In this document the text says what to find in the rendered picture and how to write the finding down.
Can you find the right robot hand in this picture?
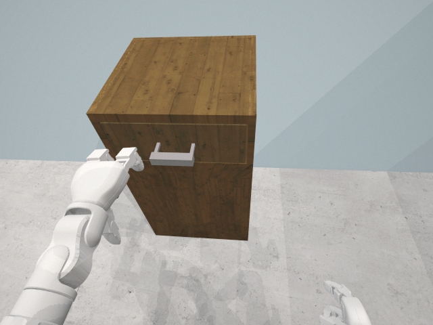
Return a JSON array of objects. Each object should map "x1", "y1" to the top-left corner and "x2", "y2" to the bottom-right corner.
[{"x1": 319, "y1": 280, "x2": 371, "y2": 325}]

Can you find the drawer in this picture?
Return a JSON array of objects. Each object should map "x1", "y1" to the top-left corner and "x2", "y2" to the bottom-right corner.
[{"x1": 100, "y1": 122, "x2": 246, "y2": 163}]

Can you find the left robot hand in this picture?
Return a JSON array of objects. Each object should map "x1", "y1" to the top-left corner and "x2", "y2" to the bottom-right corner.
[{"x1": 70, "y1": 147, "x2": 144, "y2": 244}]

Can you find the cabinet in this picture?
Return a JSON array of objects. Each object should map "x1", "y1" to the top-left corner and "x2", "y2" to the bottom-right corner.
[{"x1": 86, "y1": 35, "x2": 256, "y2": 241}]

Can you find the left robot forearm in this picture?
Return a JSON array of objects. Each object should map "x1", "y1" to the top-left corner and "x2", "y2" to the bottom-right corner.
[{"x1": 0, "y1": 202, "x2": 108, "y2": 325}]

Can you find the handle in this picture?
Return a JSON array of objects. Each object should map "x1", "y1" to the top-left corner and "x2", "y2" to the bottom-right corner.
[{"x1": 150, "y1": 143, "x2": 196, "y2": 167}]

